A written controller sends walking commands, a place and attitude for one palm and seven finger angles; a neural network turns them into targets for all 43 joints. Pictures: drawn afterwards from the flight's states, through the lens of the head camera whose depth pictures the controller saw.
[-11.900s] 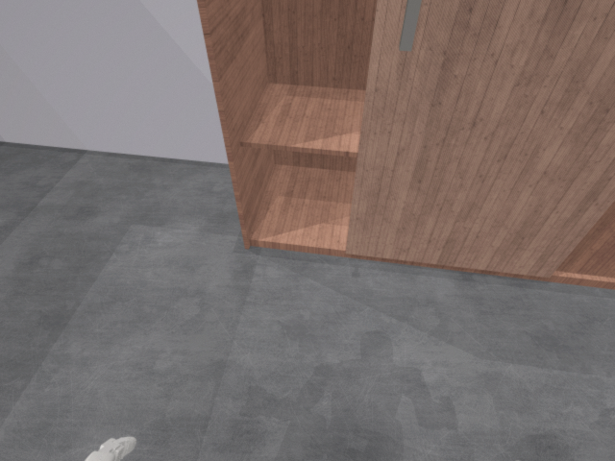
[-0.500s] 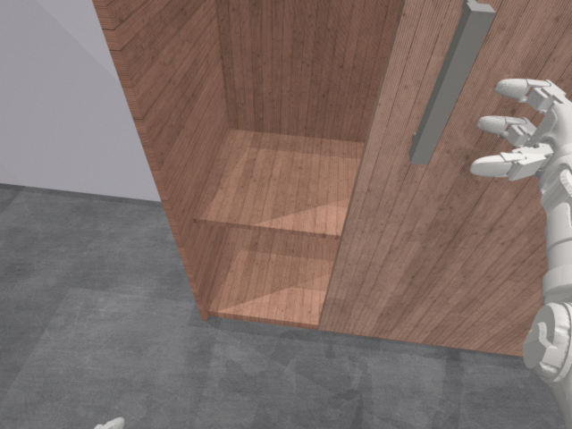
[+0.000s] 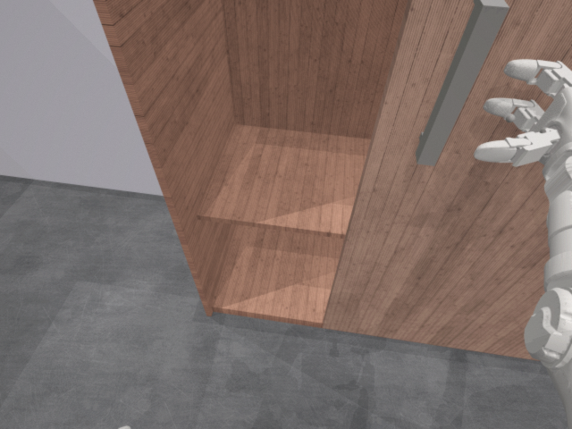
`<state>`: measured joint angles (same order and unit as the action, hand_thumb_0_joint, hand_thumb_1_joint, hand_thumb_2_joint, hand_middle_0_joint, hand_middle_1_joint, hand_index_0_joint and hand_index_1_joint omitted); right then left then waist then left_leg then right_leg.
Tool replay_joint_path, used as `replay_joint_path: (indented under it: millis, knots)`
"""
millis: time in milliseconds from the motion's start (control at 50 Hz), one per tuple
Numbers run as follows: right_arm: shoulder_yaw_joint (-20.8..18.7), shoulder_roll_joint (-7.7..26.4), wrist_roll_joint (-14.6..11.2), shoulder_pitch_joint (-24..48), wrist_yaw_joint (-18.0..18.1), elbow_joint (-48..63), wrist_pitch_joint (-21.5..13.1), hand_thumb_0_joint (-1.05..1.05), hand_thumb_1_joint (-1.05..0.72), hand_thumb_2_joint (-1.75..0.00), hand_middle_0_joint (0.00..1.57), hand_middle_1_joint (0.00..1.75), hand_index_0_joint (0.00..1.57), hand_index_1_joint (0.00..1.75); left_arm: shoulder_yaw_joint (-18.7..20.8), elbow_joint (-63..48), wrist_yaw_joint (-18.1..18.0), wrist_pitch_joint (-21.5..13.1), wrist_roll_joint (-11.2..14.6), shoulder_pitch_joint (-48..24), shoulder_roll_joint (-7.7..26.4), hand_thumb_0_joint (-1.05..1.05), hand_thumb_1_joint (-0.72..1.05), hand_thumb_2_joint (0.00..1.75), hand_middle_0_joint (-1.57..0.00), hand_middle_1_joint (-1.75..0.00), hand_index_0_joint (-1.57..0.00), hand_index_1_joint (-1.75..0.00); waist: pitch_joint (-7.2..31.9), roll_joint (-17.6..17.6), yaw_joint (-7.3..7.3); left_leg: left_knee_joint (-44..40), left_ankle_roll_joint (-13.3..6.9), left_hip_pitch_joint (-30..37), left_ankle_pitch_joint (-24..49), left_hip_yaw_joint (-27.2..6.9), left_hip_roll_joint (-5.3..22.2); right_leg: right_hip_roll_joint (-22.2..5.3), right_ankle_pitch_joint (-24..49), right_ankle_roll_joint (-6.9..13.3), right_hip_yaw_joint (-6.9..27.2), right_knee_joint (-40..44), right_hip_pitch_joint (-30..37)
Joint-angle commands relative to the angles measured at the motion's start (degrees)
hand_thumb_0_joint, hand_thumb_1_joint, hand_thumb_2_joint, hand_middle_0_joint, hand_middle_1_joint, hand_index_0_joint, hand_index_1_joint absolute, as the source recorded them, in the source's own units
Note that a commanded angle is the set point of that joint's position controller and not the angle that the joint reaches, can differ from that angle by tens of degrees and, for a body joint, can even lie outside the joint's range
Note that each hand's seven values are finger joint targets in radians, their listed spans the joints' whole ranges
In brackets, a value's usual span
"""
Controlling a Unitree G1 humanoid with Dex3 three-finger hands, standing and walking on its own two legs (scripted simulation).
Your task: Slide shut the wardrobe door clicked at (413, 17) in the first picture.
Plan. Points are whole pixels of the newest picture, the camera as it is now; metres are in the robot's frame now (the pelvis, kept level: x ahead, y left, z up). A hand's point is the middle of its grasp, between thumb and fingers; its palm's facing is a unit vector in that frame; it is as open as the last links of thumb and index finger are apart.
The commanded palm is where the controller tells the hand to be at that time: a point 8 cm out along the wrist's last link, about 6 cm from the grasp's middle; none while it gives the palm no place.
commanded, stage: move the hooked fingers beside the handle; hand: right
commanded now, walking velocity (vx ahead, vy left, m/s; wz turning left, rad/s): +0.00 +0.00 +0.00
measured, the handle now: (450, 87) +0.54 -0.14 +0.23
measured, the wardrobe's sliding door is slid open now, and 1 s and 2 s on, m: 0.41 0.41 0.41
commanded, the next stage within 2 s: feel for the door with the fingertips in 1.84 s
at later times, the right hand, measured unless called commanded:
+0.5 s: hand (517, 134) +0.46 -0.22 +0.22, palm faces +0.06 +1.00 -0.02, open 14.0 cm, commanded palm +0.44 -0.25 +0.22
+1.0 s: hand (523, 132) +0.45 -0.22 +0.22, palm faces +0.07 +1.00 -0.03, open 13.9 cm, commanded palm +0.43 -0.26 +0.22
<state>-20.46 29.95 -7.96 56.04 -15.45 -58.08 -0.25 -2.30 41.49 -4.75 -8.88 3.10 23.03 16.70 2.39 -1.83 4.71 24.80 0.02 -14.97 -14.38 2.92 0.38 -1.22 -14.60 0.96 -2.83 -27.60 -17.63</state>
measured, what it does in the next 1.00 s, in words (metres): stands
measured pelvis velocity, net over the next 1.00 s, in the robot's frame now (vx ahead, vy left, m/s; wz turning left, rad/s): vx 0.00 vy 0.01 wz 0.00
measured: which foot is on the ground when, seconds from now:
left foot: down 0.00-1.00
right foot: down 0.00-1.00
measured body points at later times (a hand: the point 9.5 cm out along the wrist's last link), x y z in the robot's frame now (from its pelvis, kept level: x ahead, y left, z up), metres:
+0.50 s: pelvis +0.00 +0.00 +0.00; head +0.02 +0.01 +0.45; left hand +0.09 +0.27 -0.11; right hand +0.45 -0.27 +0.22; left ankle -0.02 +0.12 -0.74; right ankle -0.01 -0.11 -0.74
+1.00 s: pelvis +0.00 +0.01 +0.00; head +0.01 +0.01 +0.45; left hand +0.04 +0.28 -0.11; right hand +0.44 -0.28 +0.23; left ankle -0.02 +0.12 -0.74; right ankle -0.01 -0.11 -0.74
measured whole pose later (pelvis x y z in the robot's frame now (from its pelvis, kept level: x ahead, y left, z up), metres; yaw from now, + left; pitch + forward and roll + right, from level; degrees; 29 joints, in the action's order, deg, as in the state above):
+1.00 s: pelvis +0.00 +0.01 +0.00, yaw +0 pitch +3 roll +1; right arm -21.6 31.4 -7.4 50.5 -15.6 -53.3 3.5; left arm -2.0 39.9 -4.8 -6.6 3.6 23.5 17.0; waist 2.5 -2.1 4.6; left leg 24.4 -0.4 -13.4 -14.3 2.8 -0.1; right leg -1.7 -14.5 0.6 -2.8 -27.2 -15.9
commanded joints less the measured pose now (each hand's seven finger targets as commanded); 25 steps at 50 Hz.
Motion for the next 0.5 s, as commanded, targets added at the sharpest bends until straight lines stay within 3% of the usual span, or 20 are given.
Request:
replay_joint_path:
  millis: [0,40,100,160,200,260,320,360,380,420,480]
  knots:
    - [-0.2,12.2,0.2,28.2,0.5,8.1,-0.2,0.0,0.5,-0.3,0.3,1.2,0.3,1.2,3.5,-5.4,-0.3,-2.1,0.2,1.3,8.9,0.0,0.9,0.9,-0.2,-0.3,-0.2,-0.3,14.4,-2.9,0.43,-1.4,-1.6,-0.7,17.0,-0.4,-1.2,0.7,16.6,1.1,3.7,1.7,10.8]
    - [-0.7,12.5,0.6,26.4,1.2,10.7,0.3,0.0,0.5,-0.3,0.3,1.2,0.3,1.2,3.7,-6.2,0.0,-1.9,-0.1,1.5,8.9,0.0,0.9,0.9,-0.2,-0.3,-0.2,-0.3,16.8,-2.8,-0.24,-0.9,-1.6,0.4,18.5,-0.4,-1.1,0.7,18.8,1.0,3.8,1.5,11.6]
    - [-4.1,15.7,-0.1,24.8,1.9,16.7,-1.3,0.0,0.5,-0.3,0.3,1.2,0.3,1.2,4.0,-7.5,0.2,-1.3,-0.4,1.3,8.9,0.0,0.9,0.9,-0.2,-0.3,-0.2,-0.3,22.1,1.2,-1.18,-0.1,-1.5,5.3,23.4,-0.6,-1.3,0.5,23.0,1.3,3.6,1.0,12.8]
    - [-5.4,16.4,-0.3,25.4,2.3,23.9,-2.7,0.0,0.5,-0.3,0.3,1.2,0.3,1.2,4.3,-8.5,0.3,-1.4,-0.4,0.0,8.3,0.0,0.9,0.9,-0.2,-0.3,-0.2,-0.3,25.4,-1.0,-1.57,0.2,-1.3,6.5,26.4,-0.9,-1.3,0.1,28.0,1.2,3.7,0.6,16.8]
    - [-6.6,17.8,-0.5,23.9,2.6,25.0,-2.4,0.0,0.5,-0.3,0.3,1.2,0.3,1.2,4.1,-8.6,0.3,-0.9,-0.3,-0.6,8.4,0.0,0.9,0.9,-0.2,-0.3,-0.2,-0.3,23.8,-0.6,-1.82,-0.1,-1.3,7.2,27.2,-1.0,-1.3,0.1,27.8,1.5,3.3,0.8,15.7]
    - [-4.4,15.8,0.2,21.6,2.0,20.7,0.4,0.0,0.5,-0.3,0.3,1.2,0.3,1.2,3.7,-8.4,0.1,-0.4,0.3,-1.6,8.2,0.0,0.9,0.9,-0.2,-0.3,-0.2,-0.3,16.9,-2.5,-1.4,-0.9,-1.5,4.6,23.9,-0.7,-1.2,0.4,23.1,1.4,2.9,1.7,12.8]
    - [-1.2,13.0,0.4,21.8,1.3,17.7,3.0,0.0,0.5,-0.3,0.3,1.2,0.3,1.2,3.6,-8.3,-0.1,0.0,0.7,-2.0,8.2,0.0,0.9,0.9,-0.2,-0.3,-0.2,-0.3,13.7,-2.3,-0.49,-1.5,-1.5,2.4,21.1,-0.5,-1.1,0.7,19.2,1.6,2.6,1.8,11.4]
    - [1.1,10.7,0.0,24.7,0.7,18.0,3.2,0.0,0.5,-0.3,0.3,1.2,0.3,1.2,3.6,-8.2,-0.4,-0.1,0.7,-1.9,8.2,0.0,0.9,0.9,-0.2,-0.3,-0.2,-0.3,14.6,-3.0,0.59,-1.7,-1.6,0.9,19.3,-0.6,-1.1,0.7,17.8,1.5,3.0,1.6,12.4]
    - [1.0,10.6,-0.5,25.8,0.7,17.6,3.0,0.0,0.5,-0.3,0.3,1.2,0.3,1.2,3.7,-7.7,-0.5,-0.1,0.6,-1.4,8.3,0.0,0.9,0.9,-0.2,-0.3,-0.2,-0.3,14.9,-0.9,0.91,-1.8,-1.6,1.3,19.4,-0.4,-1.1,0.7,17.8,1.6,3.2,1.2,12.3]
    - [0.9,10.9,-1.4,29.2,0.4,19.1,1.8,0.0,0.5,-0.3,0.3,1.2,0.3,1.2,3.6,-7.6,-0.7,-0.6,0.5,-1.7,8.4,0.0,0.9,0.9,-0.2,-0.3,-0.2,-0.3,17.3,-0.8,1.47,-1.8,-1.4,1.1,18.7,-0.7,-1.1,0.7,17.1,1.5,3.7,1.1,13.8]
    - [3.9,7.2,-2.1,34.4,0.8,20.6,-0.5,0.0,0.5,-0.3,0.3,1.2,0.3,1.2,3.4,-6.6,-1.0,-1.5,0.3,-1.7,7.9,0.0,0.9,0.9,-0.2,-0.3,-0.2,-0.3,18.7,-2.9,2.49,-1.8,-1.5,-0.4,17.4,-0.7,-1.0,0.6,17.3,1.3,4.3,0.5,16.5]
